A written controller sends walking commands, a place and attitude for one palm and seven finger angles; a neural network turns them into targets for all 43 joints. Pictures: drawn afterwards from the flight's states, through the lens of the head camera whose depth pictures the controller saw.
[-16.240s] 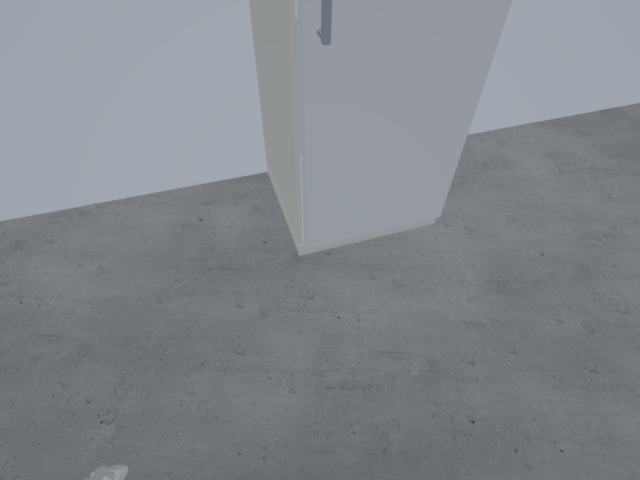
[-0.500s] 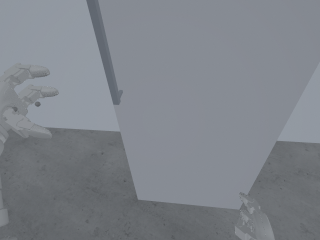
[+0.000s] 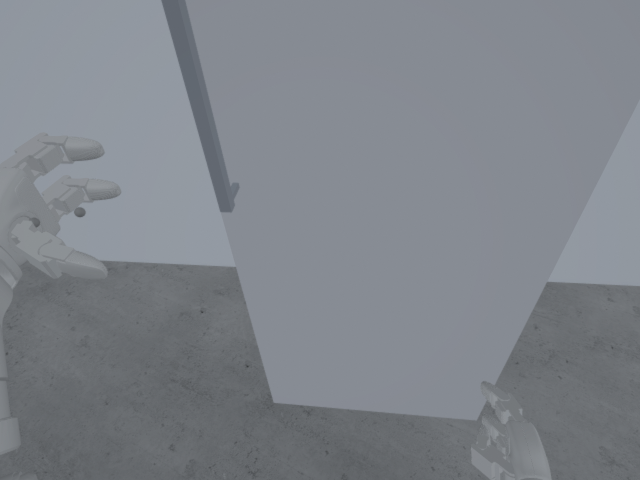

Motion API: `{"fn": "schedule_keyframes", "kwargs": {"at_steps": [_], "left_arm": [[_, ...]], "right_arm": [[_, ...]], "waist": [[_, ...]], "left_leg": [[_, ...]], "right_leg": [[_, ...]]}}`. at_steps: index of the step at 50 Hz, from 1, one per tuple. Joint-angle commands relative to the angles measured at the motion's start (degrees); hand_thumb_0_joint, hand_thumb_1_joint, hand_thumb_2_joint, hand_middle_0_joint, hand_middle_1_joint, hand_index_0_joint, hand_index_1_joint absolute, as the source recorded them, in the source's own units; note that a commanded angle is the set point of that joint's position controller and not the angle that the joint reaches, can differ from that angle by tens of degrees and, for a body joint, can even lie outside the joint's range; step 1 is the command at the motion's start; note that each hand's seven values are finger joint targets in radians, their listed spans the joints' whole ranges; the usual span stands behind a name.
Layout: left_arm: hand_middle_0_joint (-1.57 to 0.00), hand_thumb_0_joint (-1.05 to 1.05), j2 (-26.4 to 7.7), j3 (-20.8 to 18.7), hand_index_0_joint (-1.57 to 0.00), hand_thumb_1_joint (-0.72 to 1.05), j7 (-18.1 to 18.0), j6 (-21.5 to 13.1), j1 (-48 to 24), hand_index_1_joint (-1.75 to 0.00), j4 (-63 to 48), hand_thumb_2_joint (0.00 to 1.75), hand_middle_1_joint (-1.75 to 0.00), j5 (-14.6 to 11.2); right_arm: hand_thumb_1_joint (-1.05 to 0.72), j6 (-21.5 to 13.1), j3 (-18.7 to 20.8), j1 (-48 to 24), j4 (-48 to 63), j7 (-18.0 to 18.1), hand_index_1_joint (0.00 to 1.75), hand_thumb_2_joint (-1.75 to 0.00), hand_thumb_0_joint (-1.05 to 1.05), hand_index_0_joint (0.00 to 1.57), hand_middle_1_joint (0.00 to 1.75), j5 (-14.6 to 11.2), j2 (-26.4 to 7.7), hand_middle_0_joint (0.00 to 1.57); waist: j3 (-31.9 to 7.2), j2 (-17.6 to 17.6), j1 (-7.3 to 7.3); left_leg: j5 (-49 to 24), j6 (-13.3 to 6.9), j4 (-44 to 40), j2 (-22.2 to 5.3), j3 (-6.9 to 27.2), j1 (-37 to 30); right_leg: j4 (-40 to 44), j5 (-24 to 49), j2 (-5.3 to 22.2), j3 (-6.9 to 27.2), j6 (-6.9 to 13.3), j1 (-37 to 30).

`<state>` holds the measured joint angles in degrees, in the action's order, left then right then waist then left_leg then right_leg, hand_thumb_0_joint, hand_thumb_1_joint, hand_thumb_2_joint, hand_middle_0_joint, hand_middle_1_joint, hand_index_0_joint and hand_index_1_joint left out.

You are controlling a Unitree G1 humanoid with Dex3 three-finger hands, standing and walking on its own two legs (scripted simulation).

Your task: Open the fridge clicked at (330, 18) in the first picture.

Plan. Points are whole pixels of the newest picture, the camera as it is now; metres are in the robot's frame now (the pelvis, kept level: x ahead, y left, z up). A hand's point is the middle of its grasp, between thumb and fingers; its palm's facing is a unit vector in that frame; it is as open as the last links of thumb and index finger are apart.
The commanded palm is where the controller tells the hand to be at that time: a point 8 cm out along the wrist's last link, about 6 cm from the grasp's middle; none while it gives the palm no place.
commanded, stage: move the hooked fingers beside the handle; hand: left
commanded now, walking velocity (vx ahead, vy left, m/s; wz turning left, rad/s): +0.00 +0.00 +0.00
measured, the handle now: (208, 108) +0.50 +0.21 +0.27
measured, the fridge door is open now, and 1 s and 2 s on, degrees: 0 0 0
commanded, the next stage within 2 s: none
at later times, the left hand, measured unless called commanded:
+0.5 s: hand (105, 191) +0.33 +0.27 +0.25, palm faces +0.08 -0.99 -0.08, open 14.0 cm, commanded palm +0.29 +0.32 +0.26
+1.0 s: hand (130, 172) +0.37 +0.27 +0.24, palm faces +0.08 -1.00 -0.05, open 14.0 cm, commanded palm +0.34 +0.32 +0.25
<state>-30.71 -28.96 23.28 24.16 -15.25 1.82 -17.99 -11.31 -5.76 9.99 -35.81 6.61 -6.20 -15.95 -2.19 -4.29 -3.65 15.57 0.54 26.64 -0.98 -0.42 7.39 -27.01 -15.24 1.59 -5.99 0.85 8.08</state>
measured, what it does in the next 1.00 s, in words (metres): stands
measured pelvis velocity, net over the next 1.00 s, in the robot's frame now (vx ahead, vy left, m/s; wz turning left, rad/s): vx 0.01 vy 0.01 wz -0.02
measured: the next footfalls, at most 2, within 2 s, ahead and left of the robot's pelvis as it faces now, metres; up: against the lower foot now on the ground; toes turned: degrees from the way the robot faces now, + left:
none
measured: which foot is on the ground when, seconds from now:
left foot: down 0.00-1.00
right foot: down 0.00-1.00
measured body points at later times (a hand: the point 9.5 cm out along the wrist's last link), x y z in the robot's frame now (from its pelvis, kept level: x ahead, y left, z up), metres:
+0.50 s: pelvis +0.00 +0.01 +0.00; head -0.03 -0.02 +0.45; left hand +0.31 +0.33 +0.25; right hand +0.19 -0.22 -0.07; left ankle -0.01 +0.13 -0.74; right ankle +0.00 -0.11 -0.74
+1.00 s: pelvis +0.01 +0.01 +0.00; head -0.01 -0.01 +0.45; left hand +0.36 +0.32 +0.25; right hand +0.18 -0.23 -0.08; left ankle -0.01 +0.13 -0.74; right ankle +0.00 -0.11 -0.74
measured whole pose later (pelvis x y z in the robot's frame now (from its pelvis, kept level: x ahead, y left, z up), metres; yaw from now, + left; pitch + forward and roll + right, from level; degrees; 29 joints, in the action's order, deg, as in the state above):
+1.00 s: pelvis +0.01 +0.01 +0.00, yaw -1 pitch -1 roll +0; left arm -30.7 -24.6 20.3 19.8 -30.8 22.0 -13.5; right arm -8.0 -4.7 12.6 -35.9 6.5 -5.9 -15.9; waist -2.5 -3.3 -1.0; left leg 15.0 -0.3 24.7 -0.4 -1.6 8.8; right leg -24.9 -14.1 2.0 -4.8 0.0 9.8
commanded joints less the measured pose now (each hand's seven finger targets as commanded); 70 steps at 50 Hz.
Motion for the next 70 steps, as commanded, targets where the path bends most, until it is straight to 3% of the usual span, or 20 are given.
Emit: {"fn": "schedule_keyframes", "kwargs": {"at_steps": [1,3,11,13,16,20,25,28,31,33,36,43,47,50,54,58,62,64,67,70], "left_arm": [[-0.3,0.0,-17.87,-6.23,-0.3,-0.5,0.47,-3.11,-17.98,-1.2,-9.54,0.3,-1.2,-1.61],[-0.3,0.0,-17.73,-5.8,-0.3,-0.5,0.29,-2.72,-17.42,-1.2,-8.19,0.3,-1.2,-1.62],[-0.3,0.0,-15.55,-0.98,-0.3,-0.5,-0.43,-4.62,-27.92,-1.2,-7.57,0.3,-1.2,-0.04],[-0.3,0.0,-16.37,-1.26,-0.3,-0.5,-0.69,-5.1,-27.78,-1.2,-5.3,0.3,-1.2,0.29],[-0.3,0.0,-15.99,-0.98,-0.3,-0.5,-1.19,-5.49,-30.08,-1.2,-4.47,0.3,-1.2,0.82],[-0.3,0.0,-18.76,-4.38,-0.3,-0.5,-1.75,-5.06,-27.55,-1.2,-2.71,0.3,-1.2,1.12],[-0.3,0.0,-17.96,-3.95,-0.3,-0.5,-1.94,-5.0,-27.17,-1.2,-2.93,0.3,-1.2,1.08],[-0.3,0.0,-15.46,-0.54,-0.3,-0.5,-2.2,-5.0,-30.57,-1.2,-0.57,0.3,-1.2,1.4],[-0.3,0.0,-16.15,-0.08,-0.3,-0.5,-2.67,-5.48,-34.98,-1.2,0.69,0.3,-1.2,2.2],[-0.3,0.0,-18.02,-1.48,-0.3,-0.5,-2.95,-6.17,-34.01,-1.2,0.72,0.3,-1.2,2.31],[-0.3,0.0,-15.76,0.58,-0.3,-0.5,-2.85,-7.36,-37.43,-1.2,0.85,0.3,-1.2,2.47],[-0.3,0.0,-18.05,-0.62,-0.3,-0.5,-3.08,-7.15,-36.96,-1.2,7.31,0.3,-1.2,3.34],[-0.3,0.0,-17.39,0.18,-0.3,-0.5,-3.11,-8.23,-40.25,-1.2,8.06,0.3,-1.2,3.46],[-0.3,0.0,-19.08,-1.37,-0.3,-0.5,-2.69,-8.81,-39.53,-1.2,9.12,0.3,-1.2,3.36],[-0.3,0.0,-20.91,-1.77,-0.3,-0.5,-2.33,-8.96,-40.31,-1.2,14.99,0.3,-1.2,3.92],[-0.3,0.0,-19.89,1.39,-0.3,-0.5,-1.65,-11.05,-46.34,-1.2,14.92,0.3,-1.2,4.42],[-0.3,0.0,-18.83,2.56,-0.3,-0.5,-1.34,-12.56,-50.1,-1.2,18.53,0.3,-1.2,4.28],[-0.3,0.0,-19.66,2.28,-0.3,-0.5,-1.44,-13.04,-50.34,-1.2,19.92,0.3,-1.2,4.61],[-0.3,0.0,-20.82,1.5,-0.3,-0.5,-2.09,-13.05,-50.83,-1.2,24.51,0.3,-1.2,5.03],[-0.3,0.0,-21.92,1.05,-0.3,-0.5,-2.36,-14.05,-51.65,-1.2,23.23,0.3,-1.2,5.76]], "right_arm": [[-0.9,-3.37,2.59,-10.03,10.05,0.27,0.3,-0.9,0.0,0.2,0.3,0.11,-5.78,0.2],[-0.9,-3.14,2.55,-9.99,9.99,0.09,0.3,-0.9,0.0,0.2,0.3,0.06,-5.78,0.2],[-0.9,-3.41,2.54,-9.55,9.86,0.82,0.3,-0.9,0.0,0.2,0.3,-0.02,-5.5,0.2],[-0.9,-3.09,2.6,-8.89,9.3,0.85,0.3,-0.9,0.0,0.2,0.3,0.12,-5.71,0.2],[-0.9,-3.11,2.53,-9.04,9.46,0.92,0.3,-0.9,0.0,0.2,0.3,0.17,-5.59,0.2],[-0.9,-2.21,2.97,-8.57,9.77,0.29,0.3,-0.9,0.0,0.2,0.3,0.31,-5.96,0.2],[-0.9,-1.6,3.13,-8.37,10.5,-0.06,0.3,-0.9,0.0,0.2,0.3,0.22,-6.0,0.2],[-0.9,-1.36,3.21,-7.74,9.78,0.23,0.3,-0.9,0.0,0.2,0.3,0.14,-5.93,0.2],[-0.9,-1.43,3.38,-7.21,9.42,0.72,0.3,-0.9,0.0,0.2,0.3,0.12,-6.26,0.2],[-0.9,-1.3,3.54,-6.72,9.39,0.65,0.3,-0.9,0.0,0.2,0.3,0.36,-6.34,0.2],[-0.9,-1.22,3.56,-6.45,9.18,0.78,0.3,-0.9,0.0,0.2,0.3,0.29,-6.09,0.2],[-0.9,-0.18,3.88,-5.11,9.02,0.49,0.3,-0.9,0.0,0.2,0.3,0.41,-6.72,0.2],[-0.9,0.11,3.99,-4.56,8.94,0.44,0.3,-0.9,0.0,0.2,0.3,0.34,-6.66,0.2],[-0.9,0.43,4.17,-4.08,9.12,0.37,0.3,-0.9,0.0,0.2,0.3,0.42,-6.9,0.2],[-0.9,1.07,4.3,-2.93,8.57,0.55,0.3,-0.9,0.0,0.2,0.3,0.24,-7.48,0.2],[-0.9,1.19,4.55,-1.74,8.26,0.87,0.3,-0.9,0.0,0.2,0.3,0.2,-7.63,0.2],[-0.9,1.05,4.68,-0.54,7.38,1.32,0.3,-0.9,0.0,0.2,0.3,0.3,-7.79,0.2],[-0.9,1.25,4.58,0.0,7.25,1.13,0.3,-0.9,0.0,0.2,0.3,0.37,-7.92,0.2],[-0.9,1.51,4.89,1.23,6.52,1.15,0.3,-0.9,0.0,0.2,0.3,0.41,-8.4,0.2],[-0.9,1.77,5.08,1.52,7.14,0.72,0.3,-0.9,0.0,0.2,0.3,0.68,-8.37,0.2]], "waist": [[-9.55,0.41,-0.14],[-7.17,1.55,-0.34],[-9.24,-1.11,1.45],[-8.91,0.11,1.16],[-10.28,-2.08,1.11],[-12.06,0.38,0.13],[-12.17,-0.34,0.17],[-9.37,0.43,1.34],[-10.51,-1.58,1.99],[-11.9,-0.03,1.37],[-13.67,-1.25,2.23],[-12.63,0.74,1.52],[-13.64,-0.01,2.55],[-14.73,0.82,2.11],[-12.63,2.37,2.68],[-13.71,-0.87,4.06],[-13.73,-0.6,4.94],[-13.89,-2.12,4.51],[-13.32,0.73,4.68],[-16.47,-0.72,4.16]], "left_leg": [[-13.2,-2.51,-2.64,1.56,2.09,-3.25],[-12.26,-2.43,-2.83,1.48,2.34,-2.19],[-10.37,-2.31,-3.22,1.56,2.81,-4.31],[-10.51,-2.22,-3.54,1.39,2.98,-3.79],[-11.3,-2.08,-3.75,1.58,3.08,-4.29],[-15.1,-2.19,-3.65,1.35,2.53,-3.24],[-16.05,-2.02,-3.57,1.22,2.34,-3.28],[-13.71,-2.07,-3.76,0.99,2.34,-3.0],[-13.4,-2.08,-3.85,1.07,2.5,-3.91],[-14.36,-2.19,-3.71,0.92,2.62,-3.98],[-16.22,-2.03,-3.64,0.89,2.41,-5.46],[-17.42,-2.17,-3.84,0.79,2.17,-3.29],[-17.58,-2.12,-3.67,0.76,2.03,-4.25],[-19.26,-2.38,-3.48,0.89,1.68,-4.02],[-16.96,-2.57,-3.73,0.83,1.5,-1.94],[-16.92,-2.55,-3.32,0.7,1.57,-3.74],[-16.23,-2.52,-3.35,0.68,2.06,-4.44],[-16.57,-2.39,-3.67,0.73,2.04,-3.86],[-15.86,-2.37,-3.79,0.54,2.29,-2.56],[-19.02,-2.45,-3.62,0.57,1.91,-3.49]], "right_leg": [[3.91,14.6,-0.31,2.17,-0.23,0.04],[4.6,13.1,-0.42,2.24,-0.2,0.87],[4.54,10.18,-0.25,2.18,0.04,2.57],[5.0,10.0,-0.36,2.14,0.16,1.94],[4.3,10.98,-0.15,2.09,0.49,1.61],[3.65,15.35,-0.06,1.88,0.58,-1.4],[3.41,16.38,-0.13,1.91,0.67,-1.11],[4.41,13.82,-0.28,2.15,0.5,1.21],[4.26,13.2,-0.21,2.31,0.65,1.72],[4.51,14.02,-0.2,2.49,0.76,0.33],[3.94,16.17,-0.18,2.35,0.8,0.04],[4.13,17.79,0.01,2.48,0.96,-0.99],[4.04,18.43,-0.13,2.56,0.86,-0.46],[3.88,20.83,-0.07,2.81,0.86,-1.89],[4.5,19.05,-0.09,2.99,0.68,-0.82],[4.88,18.4,-0.05,3.4,0.89,0.11],[5.03,17.3,-0.33,3.17,0.96,1.57],[5.18,17.41,-0.29,3.34,1.15,0.93],[5.07,16.86,-0.31,3.1,1.08,1.35],[4.55,20.0,-0.18,3.45,1.18,-0.9]]}}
